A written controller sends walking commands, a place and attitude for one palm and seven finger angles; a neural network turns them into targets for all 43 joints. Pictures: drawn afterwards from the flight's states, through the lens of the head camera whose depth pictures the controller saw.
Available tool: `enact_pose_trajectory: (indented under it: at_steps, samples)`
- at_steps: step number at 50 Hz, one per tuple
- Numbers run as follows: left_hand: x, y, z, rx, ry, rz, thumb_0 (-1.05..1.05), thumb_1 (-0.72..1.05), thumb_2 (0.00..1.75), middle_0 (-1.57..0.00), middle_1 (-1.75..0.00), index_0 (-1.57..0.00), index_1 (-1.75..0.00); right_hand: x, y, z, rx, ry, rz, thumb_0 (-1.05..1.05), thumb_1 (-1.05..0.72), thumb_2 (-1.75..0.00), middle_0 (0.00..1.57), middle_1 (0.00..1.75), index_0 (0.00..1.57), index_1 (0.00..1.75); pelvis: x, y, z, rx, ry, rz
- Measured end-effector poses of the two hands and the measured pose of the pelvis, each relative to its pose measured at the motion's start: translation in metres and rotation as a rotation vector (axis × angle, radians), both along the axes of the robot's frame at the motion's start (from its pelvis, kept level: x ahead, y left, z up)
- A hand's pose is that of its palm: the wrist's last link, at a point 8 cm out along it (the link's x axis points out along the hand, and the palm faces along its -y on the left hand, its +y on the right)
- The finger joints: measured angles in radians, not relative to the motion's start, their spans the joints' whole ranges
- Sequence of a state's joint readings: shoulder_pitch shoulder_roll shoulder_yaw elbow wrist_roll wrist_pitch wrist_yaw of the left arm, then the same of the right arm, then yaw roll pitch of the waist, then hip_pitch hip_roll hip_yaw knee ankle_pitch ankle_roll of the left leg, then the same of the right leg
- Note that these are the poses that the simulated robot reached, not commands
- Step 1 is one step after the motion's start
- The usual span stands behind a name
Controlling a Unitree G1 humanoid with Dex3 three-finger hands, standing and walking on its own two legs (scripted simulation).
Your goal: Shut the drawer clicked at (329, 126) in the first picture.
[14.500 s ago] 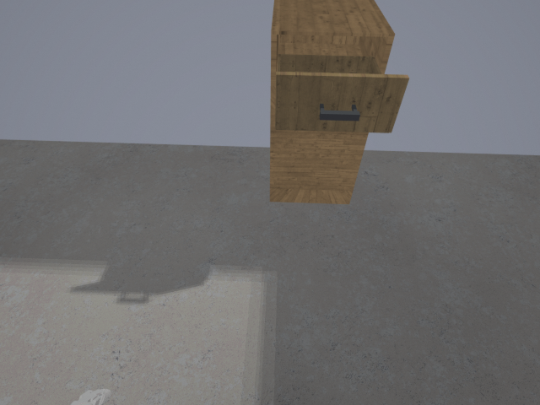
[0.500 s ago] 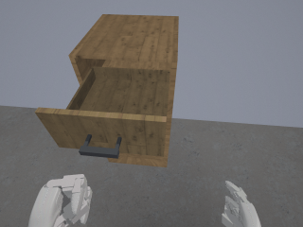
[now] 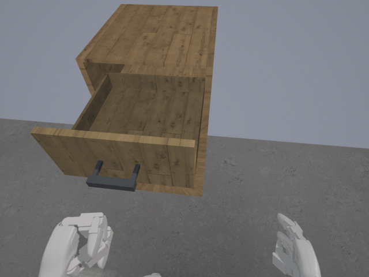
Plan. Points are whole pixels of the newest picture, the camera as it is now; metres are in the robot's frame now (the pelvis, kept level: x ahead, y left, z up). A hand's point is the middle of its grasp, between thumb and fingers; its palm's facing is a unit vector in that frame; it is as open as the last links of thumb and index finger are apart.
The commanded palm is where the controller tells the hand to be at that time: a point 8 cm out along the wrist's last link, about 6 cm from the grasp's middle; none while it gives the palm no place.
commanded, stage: bring the fist close to the handle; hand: left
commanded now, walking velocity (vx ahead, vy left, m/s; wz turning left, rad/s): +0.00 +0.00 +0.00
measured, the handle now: (114, 175) +0.34 +0.19 +0.02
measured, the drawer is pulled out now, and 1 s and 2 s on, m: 0.29 0.29 0.24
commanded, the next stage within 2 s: push the drawer shut in 1.04 s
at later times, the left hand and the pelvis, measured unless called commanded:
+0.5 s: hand (116, 233) +0.20 +0.15 +0.04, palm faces -0.07 -1.00 -0.01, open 3.2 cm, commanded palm +0.18 +0.20 +0.03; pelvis -0.01 +0.02 -0.03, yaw -1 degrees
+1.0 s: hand (126, 227) +0.22 +0.14 +0.01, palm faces -0.10 -1.00 -0.01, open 3.2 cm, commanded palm +0.20 +0.20 +0.02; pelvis -0.01 +0.02 -0.04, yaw -2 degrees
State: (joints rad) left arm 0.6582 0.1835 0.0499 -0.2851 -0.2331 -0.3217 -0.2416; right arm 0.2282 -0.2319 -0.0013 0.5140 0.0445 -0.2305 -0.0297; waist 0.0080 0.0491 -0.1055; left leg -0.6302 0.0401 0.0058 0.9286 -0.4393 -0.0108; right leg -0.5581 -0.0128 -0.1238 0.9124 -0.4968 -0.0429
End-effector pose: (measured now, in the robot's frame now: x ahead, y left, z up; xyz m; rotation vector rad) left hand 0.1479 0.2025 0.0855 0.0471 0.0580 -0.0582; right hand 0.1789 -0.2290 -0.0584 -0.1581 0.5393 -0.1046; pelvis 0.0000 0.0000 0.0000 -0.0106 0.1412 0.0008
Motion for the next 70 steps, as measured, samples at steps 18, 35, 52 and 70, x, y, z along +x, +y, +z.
enact_pose_trajectory:
  at_steps: [18, 35, 52, 70]
  samples:
    - [0.027, 0.002, -0.037, -0.017, -0.002, -0.016, 0.01, 0.9, 0.9, -1.4, -1.6, -1.4, -1.6, -0.024, 0.006, -0.026, -0.022, 0.105, -0.027, 0.01, -0.9, -0.9, 0.2, 0.3, 0.21, 0.3, -0.008, 0.012, -0.016, -0.005, 0.063, -0.016]
    - [0.057, -0.005, -0.074, -0.023, -0.02, -0.036, 0.01, 0.9, 0.9, -1.4, -1.6, -1.4, -1.6, -0.031, 0.018, -0.054, -0.036, 0.154, 0.002, 0.01, -0.9, -0.9, 0.2, 0.3, 0.21, 0.3, -0.019, 0.021, -0.041, -0.015, 0.132, -0.021]
    - [0.058, -0.005, -0.072, -0.026, 0.016, -0.027, 0.01, 0.9, 0.9, -1.4, -1.6, -1.4, -1.6, -0.032, 0.013, -0.047, -0.043, 0.18, -0.02, 0.01, -0.9, -0.9, 0.2, 0.3, 0.21, 0.3, -0.011, 0.021, -0.036, -0.015, 0.133, -0.023]
    - [0.078, -0.009, -0.064, -0.013, -0.047, -0.033, 0.02, 0.9, 0.9, -1.4, -1.6, -1.4, -1.6, -0.026, 0.012, -0.054, -0.034, 0.185, -0.009, 0.01, -0.9, -0.9, 0.2, 0.3, 0.21, 0.3, -0.01, 0.016, -0.039, -0.015, 0.141, -0.016]
